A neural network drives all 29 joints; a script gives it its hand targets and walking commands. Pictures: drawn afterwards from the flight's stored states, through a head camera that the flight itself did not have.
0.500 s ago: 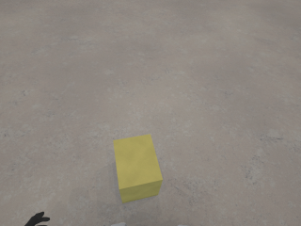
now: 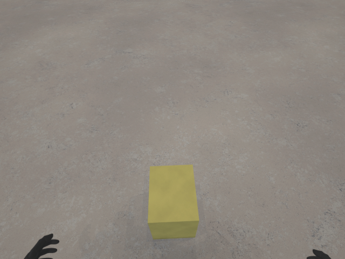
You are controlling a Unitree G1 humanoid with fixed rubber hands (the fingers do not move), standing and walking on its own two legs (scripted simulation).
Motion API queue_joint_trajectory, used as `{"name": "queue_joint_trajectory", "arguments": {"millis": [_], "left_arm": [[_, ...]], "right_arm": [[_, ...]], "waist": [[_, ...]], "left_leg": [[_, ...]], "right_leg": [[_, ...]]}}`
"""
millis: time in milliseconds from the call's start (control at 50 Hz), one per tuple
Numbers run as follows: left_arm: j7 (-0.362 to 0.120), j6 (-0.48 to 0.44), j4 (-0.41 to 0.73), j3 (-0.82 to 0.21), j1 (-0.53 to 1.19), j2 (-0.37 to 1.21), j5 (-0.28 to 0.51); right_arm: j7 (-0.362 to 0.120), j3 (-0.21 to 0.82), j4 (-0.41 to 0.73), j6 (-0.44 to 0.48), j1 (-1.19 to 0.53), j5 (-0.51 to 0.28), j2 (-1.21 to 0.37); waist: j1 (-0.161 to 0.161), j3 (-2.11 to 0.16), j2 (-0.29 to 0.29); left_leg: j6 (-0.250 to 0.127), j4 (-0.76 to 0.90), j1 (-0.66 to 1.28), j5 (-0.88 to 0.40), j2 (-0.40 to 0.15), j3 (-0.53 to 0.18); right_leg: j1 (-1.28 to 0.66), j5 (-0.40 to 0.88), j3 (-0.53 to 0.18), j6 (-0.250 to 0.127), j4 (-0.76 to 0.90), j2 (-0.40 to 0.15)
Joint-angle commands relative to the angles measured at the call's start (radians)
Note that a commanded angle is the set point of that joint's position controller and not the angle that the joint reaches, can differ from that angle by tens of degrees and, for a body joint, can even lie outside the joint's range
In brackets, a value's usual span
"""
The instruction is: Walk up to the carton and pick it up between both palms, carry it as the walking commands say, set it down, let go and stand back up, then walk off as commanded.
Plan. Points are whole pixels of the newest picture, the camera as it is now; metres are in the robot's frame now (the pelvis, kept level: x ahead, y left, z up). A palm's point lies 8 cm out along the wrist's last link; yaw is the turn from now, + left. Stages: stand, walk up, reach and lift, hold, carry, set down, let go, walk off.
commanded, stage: walk up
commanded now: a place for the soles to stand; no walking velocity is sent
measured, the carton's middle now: (172, 202) +0.50 +0.03 -0.61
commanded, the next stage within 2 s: none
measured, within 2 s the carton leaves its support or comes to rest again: neither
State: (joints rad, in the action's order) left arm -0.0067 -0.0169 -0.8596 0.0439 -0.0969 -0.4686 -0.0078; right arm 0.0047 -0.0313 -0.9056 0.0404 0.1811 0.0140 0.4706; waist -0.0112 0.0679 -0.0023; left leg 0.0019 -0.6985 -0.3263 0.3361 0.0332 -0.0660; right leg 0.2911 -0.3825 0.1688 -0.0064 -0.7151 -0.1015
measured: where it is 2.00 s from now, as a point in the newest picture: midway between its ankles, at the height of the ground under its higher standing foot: outside the picture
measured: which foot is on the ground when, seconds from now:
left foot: down 0.00-1.00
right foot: down 0.00-1.00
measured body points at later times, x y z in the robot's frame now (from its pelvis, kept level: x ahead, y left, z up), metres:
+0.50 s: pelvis +0.00 +0.01 +0.01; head +0.02 +0.02 +0.46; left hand +0.12 +0.35 -0.09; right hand +0.14 -0.32 -0.08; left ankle +0.02 +0.13 -0.72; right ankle +0.00 -0.11 -0.72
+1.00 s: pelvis +0.01 +0.03 +0.01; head +0.03 +0.05 +0.46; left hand +0.06 +0.41 -0.09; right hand +0.17 -0.29 -0.08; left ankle +0.04 +0.16 -0.71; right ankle +0.00 -0.11 -0.72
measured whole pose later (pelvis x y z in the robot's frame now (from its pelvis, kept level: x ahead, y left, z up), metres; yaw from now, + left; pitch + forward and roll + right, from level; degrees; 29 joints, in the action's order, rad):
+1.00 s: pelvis +0.01 +0.03 +0.01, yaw +8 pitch -2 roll +0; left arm 0.03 -0.04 -0.91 0.08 -0.17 -0.50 -0.02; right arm -0.05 -0.06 -0.87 -0.02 0.15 0.04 0.46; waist -0.01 0.10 0.02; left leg -0.02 -0.66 -0.34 0.36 -0.02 0.03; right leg 0.19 -0.36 0.22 0.04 -0.63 -0.17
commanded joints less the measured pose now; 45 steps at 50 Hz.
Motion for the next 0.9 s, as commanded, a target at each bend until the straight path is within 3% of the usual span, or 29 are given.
{"name": "queue_joint_trajectory", "arguments": {"millis": [0, 80, 140, 180, 240, 260, 300, 340, 400, 440, 460, 500, 540, 600, 660, 760, 780, 800, 820, 840, 860, 880], "left_arm": [[0.006, -0.004, 0.045, 0.045, 0.049, -0.197, 0.002], [0.004, 0.005, 0.039, 0.042, 0.084, -0.173, 0.008], [-0.002, 0.005, 0.017, 0.035, 0.069, -0.147, 0.011], [-0.003, 0.0, -0.003, 0.033, 0.057, -0.147, 0.008], [0.0, -0.01, -0.027, 0.041, 0.061, -0.185, -0.006], [0.002, -0.01, -0.033, 0.044, 0.061, -0.195, -0.008], [0.004, -0.006, -0.035, 0.045, 0.08, -0.197, -0.008], [0.004, -0.001, -0.03, 0.042, 0.105, -0.179, -0.003], [0.0, 0.008, -0.025, 0.038, 0.112, -0.148, 0.004], [-0.004, 0.01, -0.032, 0.035, 0.094, -0.13, 0.008], [-0.006, 0.008, -0.039, 0.032, 0.081, -0.124, 0.009], [-0.006, 0.001, -0.056, 0.031, 0.066, -0.128, 0.004], [-0.005, -0.008, -0.064, 0.035, 0.079, -0.149, -0.005], [0.0, -0.008, -0.07, 0.039, 0.093, -0.169, -0.007], [0.003, 0.001, -0.062, 0.039, 0.106, -0.161, -0.002], [0.0, 0.011, -0.047, 0.039, 0.097, -0.136, 0.001], [0.021, -0.008, -0.069, 0.056, 0.008, -0.201, 0.004], [0.031, -0.015, -0.077, 0.069, -0.042, -0.234, -0.001], [0.039, -0.02, -0.078, 0.083, -0.073, -0.265, -0.008], [0.045, -0.025, -0.057, 0.089, -0.061, -0.279, -0.014], [0.047, -0.034, -0.041, 0.092, -0.074, -0.263, -0.014], [0.049, -0.041, -0.024, 0.093, -0.073, -0.25, -0.015]], "right_arm": [[0.002, -0.037, 0.028, 0.007, 0.026, 0.003, 0.178], [0.007, -0.036, 0.025, 0.011, 0.014, 0.003, 0.199], [0.012, -0.027, 0.03, 0.016, -0.017, 0.004, 0.203], [0.011, -0.02, 0.03, 0.015, -0.051, 0.0, 0.187], [0.006, -0.018, 0.018, 0.01, -0.049, -0.005, 0.159], [0.004, -0.019, 0.012, 0.006, -0.037, -0.006, 0.153], [0.003, -0.022, 0.001, 0.002, -0.016, -0.001, 0.149], [0.002, -0.027, -0.003, 0.002, -0.012, 0.004, 0.158], [0.005, -0.031, 0.001, 0.005, -0.021, 0.004, 0.181], [0.009, -0.027, 0.008, 0.008, -0.038, 0.006, 0.187], [0.01, -0.023, 0.012, 0.008, -0.058, 0.006, 0.186], [0.01, -0.015, 0.011, 0.008, -0.094, 0.002, 0.168], [0.006, -0.012, 0.001, 0.007, -0.087, -0.003, 0.147], [0.002, -0.017, -0.015, 0.003, -0.063, -0.004, 0.141], [0.002, -0.021, -0.02, -0.001, -0.053, 0.0, 0.147], [0.007, -0.023, -0.006, 0.001, -0.062, 0.002, 0.164], [-0.012, -0.043, 0.041, -0.025, -0.09, 0.026, 0.189], [-0.021, -0.046, 0.06, -0.037, -0.11, 0.023, 0.171], [-0.027, -0.048, 0.074, -0.046, -0.102, 0.018, 0.147], [-0.032, -0.053, 0.087, -0.055, -0.086, 0.019, 0.134], [-0.036, -0.06, 0.097, -0.06, -0.092, 0.024, 0.146], [-0.044, -0.063, 0.101, -0.062, -0.085, 0.024, 0.145]], "waist": [[0.004, -0.084, 0.073], [0.003, -0.089, -0.02], [-0.012, -0.104, -0.086], [-0.023, -0.104, -0.071], [-0.012, -0.102, 0.01], [-0.007, -0.107, 0.03], [0.005, -0.095, 0.049], [0.01, -0.08, 0.033], [0.006, -0.081, -0.046], [-0.004, -0.094, -0.09], [-0.013, -0.096, -0.094], [-0.025, -0.093, -0.068], [-0.014, -0.092, -0.012], [0.002, -0.103, 0.029], [0.004, -0.091, 0.029], [-0.008, -0.091, -0.035], [-0.024, -0.094, -0.11], [-0.047, -0.091, -0.035], [-0.055, -0.085, 0.068], [-0.045, -0.06, 0.169], [-0.037, -0.041, 0.138], [-0.023, -0.032, 0.108]], "left_leg": [[-0.067, 0.042, 0.021, -0.31, -0.066, -0.045], [-0.109, 0.126, -0.023, -0.327, -0.116, -0.183], [-0.139, 0.213, -0.05, -0.283, -0.158, -0.297], [-0.11, 0.21, -0.078, -0.267, -0.137, -0.249], [-0.045, 0.104, -0.067, -0.295, -0.065, -0.09], [-0.035, 0.076, -0.047, -0.281, -0.054, -0.055], [-0.036, 0.082, -0.013, -0.261, -0.054, -0.032], [-0.052, 0.112, 0.015, -0.303, -0.063, -0.06], [-0.096, 0.187, -0.001, -0.315, -0.111, -0.187], [-0.127, 0.257, -0.01, -0.266, -0.152, -0.295], [-0.129, 0.276, -0.018, -0.238, -0.159, -0.312], [-0.092, 0.267, -0.052, -0.226, -0.131, -0.249], [-0.054, 0.212, -0.046, -0.283, -0.087, -0.157], [-0.035, 0.152, 0.016, -0.322, -0.059, -0.074], [-0.047, 0.157, 0.031, -0.351, -0.065, -0.086], [-0.08, 0.214, -0.008, -0.333, -0.099, -0.191], [-0.091, 0.17, -0.078, -0.342, -0.075, -0.174], [-0.075, 0.083, -0.15, -0.346, -0.05, -0.126], [-0.041, -0.044, -0.191, -0.284, -0.022, -0.039], [-0.024, -0.174, -0.236, 0.095, -0.028, 0.008], [-0.013, -0.276, -0.248, 0.193, -0.071, 0.008], [-0.011, -0.25, -0.225, 0.186, -0.1, -0.003]], "right_leg": [[-0.032, 0.095, -0.157, -0.095, 0.199, -0.147], [-0.06, 0.019, -0.118, -0.059, 0.125, -0.055], [-0.094, -0.011, -0.128, -0.039, 0.112, -0.002], [-0.147, 0.012, -0.144, -0.046, 0.187, -0.017], [-0.177, 0.074, -0.187, -0.09, 0.3, -0.127], [-0.17, 0.098, -0.193, -0.108, 0.315, -0.162], [-0.137, 0.11, -0.168, -0.115, 0.307, -0.177], [-0.1, 0.073, -0.123, -0.087, 0.27, -0.136], [-0.095, 0.017, -0.083, -0.05, 0.184, -0.042], [-0.103, -0.009, -0.096, -0.033, 0.157, -0.002], [-0.117, -0.01, -0.11, -0.031, 0.176, 0.004], [-0.177, 0.024, -0.129, -0.04, 0.255, -0.017], [-0.2, 0.067, -0.153, -0.058, 0.319, -0.072], [-0.183, 0.12, -0.149, -0.08, 0.342, -0.128], [-0.16, 0.104, -0.112, -0.071, 0.305, -0.106], [-0.169, 0.059, -0.091, -0.052, 0.235, -0.043], [-0.228, 0.069, -0.125, -0.067, 0.248, -0.077], [-0.289, 0.103, -0.182, -0.106, 0.292, -0.142], [-0.317, 0.204, -0.24, -0.174, 0.348, -0.256], [-0.285, 0.401, -0.292, -0.258, 0.378, -0.39], [-0.238, 0.519, -0.3, -0.302, 0.376, -0.447], [-0.219, 0.554, -0.244, -0.285, 0.359, -0.427]]}}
